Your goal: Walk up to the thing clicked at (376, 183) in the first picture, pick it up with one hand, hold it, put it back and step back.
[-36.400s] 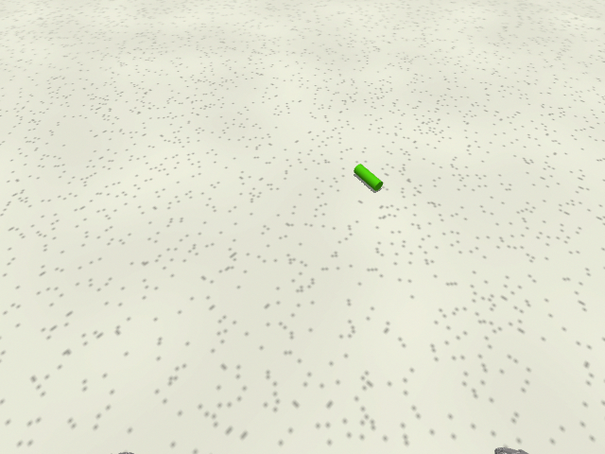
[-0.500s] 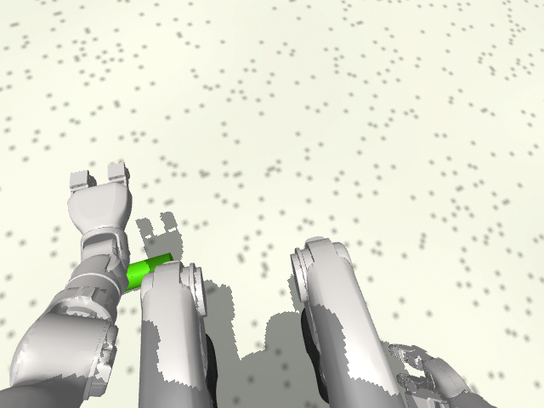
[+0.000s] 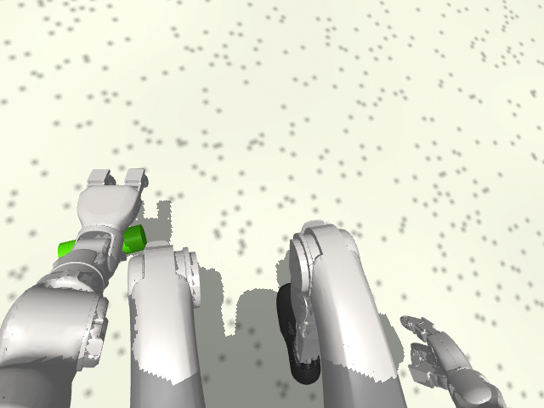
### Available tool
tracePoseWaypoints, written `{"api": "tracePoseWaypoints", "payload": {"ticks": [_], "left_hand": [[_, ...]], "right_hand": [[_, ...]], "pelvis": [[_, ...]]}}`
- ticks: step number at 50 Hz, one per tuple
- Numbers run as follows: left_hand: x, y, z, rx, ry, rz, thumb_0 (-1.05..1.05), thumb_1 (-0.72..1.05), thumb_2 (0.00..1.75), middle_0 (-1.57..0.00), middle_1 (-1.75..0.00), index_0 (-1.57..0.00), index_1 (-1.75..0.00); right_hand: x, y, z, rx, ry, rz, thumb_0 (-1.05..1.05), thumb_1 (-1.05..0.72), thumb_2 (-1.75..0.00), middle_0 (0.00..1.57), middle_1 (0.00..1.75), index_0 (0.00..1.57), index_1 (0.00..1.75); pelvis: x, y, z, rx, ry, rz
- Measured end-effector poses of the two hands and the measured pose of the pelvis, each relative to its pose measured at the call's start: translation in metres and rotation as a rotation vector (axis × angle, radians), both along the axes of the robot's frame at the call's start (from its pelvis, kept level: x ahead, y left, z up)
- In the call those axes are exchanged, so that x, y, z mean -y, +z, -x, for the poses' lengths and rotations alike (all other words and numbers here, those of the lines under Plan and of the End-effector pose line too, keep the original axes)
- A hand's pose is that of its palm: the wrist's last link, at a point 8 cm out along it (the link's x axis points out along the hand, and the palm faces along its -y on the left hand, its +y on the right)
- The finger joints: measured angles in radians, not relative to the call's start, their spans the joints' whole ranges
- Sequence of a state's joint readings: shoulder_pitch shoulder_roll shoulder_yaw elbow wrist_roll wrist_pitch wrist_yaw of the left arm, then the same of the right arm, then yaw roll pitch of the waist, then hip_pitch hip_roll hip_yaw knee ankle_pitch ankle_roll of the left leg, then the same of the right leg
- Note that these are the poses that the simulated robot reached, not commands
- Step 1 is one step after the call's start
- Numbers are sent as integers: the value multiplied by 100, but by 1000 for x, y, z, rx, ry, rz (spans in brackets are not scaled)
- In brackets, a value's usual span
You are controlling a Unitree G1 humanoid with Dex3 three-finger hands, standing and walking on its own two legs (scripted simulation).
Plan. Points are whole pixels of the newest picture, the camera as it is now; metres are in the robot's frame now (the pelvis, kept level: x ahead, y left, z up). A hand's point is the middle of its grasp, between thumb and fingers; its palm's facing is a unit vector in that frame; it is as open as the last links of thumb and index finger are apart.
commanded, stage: home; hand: left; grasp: from above
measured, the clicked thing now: (104, 246) +0.38 +0.26 -0.32
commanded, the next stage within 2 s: none
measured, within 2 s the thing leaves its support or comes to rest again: neither
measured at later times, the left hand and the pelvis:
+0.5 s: hand (35, 235) +0.35 +0.25 -0.02, palm faces -0.40 -0.49 -0.77, open 9.2 cm; pelvis +0.02 +0.03 +0.11, yaw -1 degrees
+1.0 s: hand out of the picture +0.25 +0.21 +0.21, palm faces -0.02 -0.94 -0.35, open 7.4 cm; pelvis +0.05 +0.02 +0.28, yaw +2 degrees
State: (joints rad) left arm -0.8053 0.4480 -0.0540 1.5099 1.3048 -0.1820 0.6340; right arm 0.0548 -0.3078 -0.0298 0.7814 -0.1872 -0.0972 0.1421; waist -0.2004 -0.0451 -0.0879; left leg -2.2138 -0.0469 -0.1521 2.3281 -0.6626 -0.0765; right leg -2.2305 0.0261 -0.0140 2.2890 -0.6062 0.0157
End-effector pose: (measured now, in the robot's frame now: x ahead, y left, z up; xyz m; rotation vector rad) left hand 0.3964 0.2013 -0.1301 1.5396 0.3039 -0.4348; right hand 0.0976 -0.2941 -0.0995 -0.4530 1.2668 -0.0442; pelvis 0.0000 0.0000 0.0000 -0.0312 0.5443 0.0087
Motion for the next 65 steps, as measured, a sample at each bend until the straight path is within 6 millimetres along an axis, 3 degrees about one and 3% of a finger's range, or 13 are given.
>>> {"api": "tracePoseWaypoints", "payload": {"ticks": [3, 7, 10, 14, 17, 20, 28, 33, 39, 44, 49, 58, 65], "left_hand": [[-7, -7, -13, 60, 59, -1, 0, -50, 99, -14, -97, -13, -98], [-17, 4, -34, 136, 133, -11, 0, -45, 95, -16, -94, -15, -94], [-27, 25, -45, 151, 197, -13, 0, -34, 89, -18, -84, -17, -84], [-45, 63, -47, 119, 302, 12, 0, -15, 84, -20, -68, -19, -69], [-60, 94, -35, 79, 381, 64, 0, 2, 82, -21, -57, -20, -58], [-69, 119, -10, 3, 437, 156, 0, 21, 80, -20, -47, -20, -48], [-69, 188, 68, -61, 494, 452, 0, 68, 85, -21, -34, -21, -34], [-73, 225, 100, -33, 590, 542, 1, 81, 87, -21, -32, -21, -32], [-71, 275, 125, -55, 754, 692, 1, 87, 89, -21, -31, -21, -31], [-61, 321, 144, -115, 866, 825, 1, 89, 89, -21, -31, -21, -31], [-56, 363, 156, -145, 972, 909, 1, 90, 89, -21, -31, -21, -31], [-55, 436, 165, -153, 1117, 1028, 1, 90, 90, -21, -31, -21, -30], [-55, 479, 168, -130, 1126, 1073, 1, 91, 90, -20, -31, -20, -30]], "right_hand": [[-11, -18, 16, -62, -17, -40, 0, -92, -91, 20, 30, 20, 30], [-30, -35, 32, -121, -73, -110, 0, -91, -90, 20, 30, 20, 30], [-47, -37, 35, -130, -127, -161, 0, -91, -90, 20, 30, 20, 30], [-66, -23, 28, -111, -175, -214, 0, -90, -90, 20, 30, 20, 30], [-74, 0, 14, -72, -195, -231, 0, -90, -90, 20, 30, 20, 30], [-73, 31, -4, -16, -192, -218, 0, -90, -90, 21, 30, 20, 30], [-49, 127, -75, 192, -90, -77, 0, -91, -90, 21, 30, 20, 30], [-50, 181, -123, 370, -34, -46, 0, -91, -90, 20, 30, 20, 30], [-75, 235, -157, 539, -6, -105, 0, -91, -90, 20, 30, 20, 30], [-99, 274, -160, 587, -10, -174, 0, -91, -90, 20, 30, 20, 30], [-108, 305, -150, 588, -48, -201, 0, -90, -90, 21, 30, 21, 30], [-93, 357, -126, 576, -140, -134, 1, -90, -90, 21, 30, 21, 30], [-78, 394, -135, 659, -157, -79, 1, -90, -90, 21, 30, 20, 30]], "pelvis": [[-3, -8, -2, -12, -2, 6], [-9, -11, -10, -32, -5, 15], [-14, -4, -16, -50, -7, 23], [-20, 19, -22, -71, -5, 30], [-24, 44, -25, -74, -1, 30], [-26, 71, -26, -69, 3, 33], [-28, 134, -22, -25, 22, 44], [-27, 162, -20, 21, 35, 44], [-26, 199, -23, 88, 41, 37], [-23, 238, -32, 137, 43, 26], [-22, 275, -46, 180, 49, 19], [-21, 332, -75, 267, 54, 9], [-20, 359, -92, 322, 58, 4]]}}
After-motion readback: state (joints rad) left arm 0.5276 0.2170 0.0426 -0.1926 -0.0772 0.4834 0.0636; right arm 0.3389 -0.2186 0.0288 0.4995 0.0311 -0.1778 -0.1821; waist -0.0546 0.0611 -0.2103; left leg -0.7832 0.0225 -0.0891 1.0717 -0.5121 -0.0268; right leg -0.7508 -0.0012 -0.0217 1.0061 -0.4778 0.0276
